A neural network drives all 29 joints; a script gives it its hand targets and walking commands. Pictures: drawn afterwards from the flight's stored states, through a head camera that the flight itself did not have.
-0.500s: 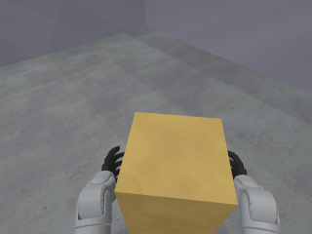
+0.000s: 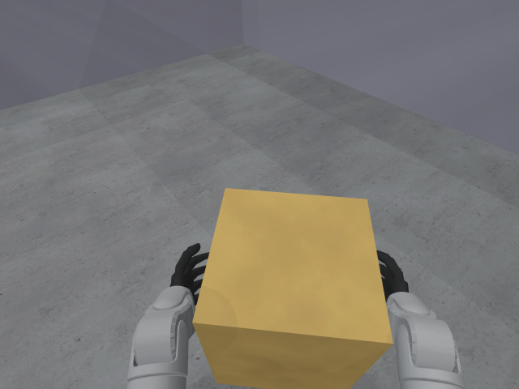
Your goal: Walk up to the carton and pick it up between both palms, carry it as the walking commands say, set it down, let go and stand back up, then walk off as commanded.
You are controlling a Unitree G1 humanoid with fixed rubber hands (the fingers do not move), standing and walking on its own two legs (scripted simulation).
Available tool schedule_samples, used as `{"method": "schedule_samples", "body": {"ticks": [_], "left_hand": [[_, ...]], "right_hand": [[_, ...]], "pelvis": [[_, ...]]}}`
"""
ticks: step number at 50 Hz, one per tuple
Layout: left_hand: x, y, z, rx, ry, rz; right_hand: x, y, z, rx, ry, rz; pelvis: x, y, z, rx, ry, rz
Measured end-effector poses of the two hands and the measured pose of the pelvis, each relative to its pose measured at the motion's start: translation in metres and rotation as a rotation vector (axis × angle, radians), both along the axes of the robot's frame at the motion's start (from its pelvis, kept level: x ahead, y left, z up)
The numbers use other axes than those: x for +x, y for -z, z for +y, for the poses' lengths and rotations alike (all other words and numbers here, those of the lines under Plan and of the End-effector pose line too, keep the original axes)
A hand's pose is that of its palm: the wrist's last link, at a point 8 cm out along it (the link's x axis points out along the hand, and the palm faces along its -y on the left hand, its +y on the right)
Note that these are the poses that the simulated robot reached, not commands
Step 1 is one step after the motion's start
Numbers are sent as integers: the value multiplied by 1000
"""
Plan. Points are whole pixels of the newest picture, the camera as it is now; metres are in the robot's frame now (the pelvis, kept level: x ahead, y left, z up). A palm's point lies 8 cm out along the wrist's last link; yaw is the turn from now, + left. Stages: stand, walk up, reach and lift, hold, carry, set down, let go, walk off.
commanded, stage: carry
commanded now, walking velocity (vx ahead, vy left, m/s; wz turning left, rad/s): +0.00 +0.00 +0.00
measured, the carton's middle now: (286, 298) +0.29 +0.00 -0.01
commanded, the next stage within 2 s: hold in 1.84 s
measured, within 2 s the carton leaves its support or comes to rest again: neither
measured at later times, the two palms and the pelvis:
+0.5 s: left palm (178, 301) +0.25 +0.16 +0.04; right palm (391, 309) +0.25 -0.15 +0.04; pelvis -0.01 +0.01 +0.00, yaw +0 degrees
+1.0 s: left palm (171, 310) +0.24 +0.17 +0.04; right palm (389, 318) +0.24 -0.15 +0.04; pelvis -0.03 +0.01 +0.00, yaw +1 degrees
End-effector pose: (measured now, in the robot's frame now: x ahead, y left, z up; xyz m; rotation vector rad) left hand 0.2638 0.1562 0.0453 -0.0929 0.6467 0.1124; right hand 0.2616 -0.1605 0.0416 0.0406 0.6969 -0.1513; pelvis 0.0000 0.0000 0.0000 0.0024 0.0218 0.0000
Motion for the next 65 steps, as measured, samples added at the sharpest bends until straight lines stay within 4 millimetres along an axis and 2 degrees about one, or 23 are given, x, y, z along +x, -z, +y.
{"method": "schedule_samples", "body": {"ticks": [52, 65], "left_hand": [[-27, 5, 14, -8, -12, 1], [-32, 0, 15, 0, -14, -6]], "right_hand": [[-25, 3, 13, -20, -16, 1], [-30, 1, 14, -15, -19, -5]], "pelvis": [[-30, 0, 12, -6, -12, 0], [-36, 0, 12, -6, -12, 0]]}}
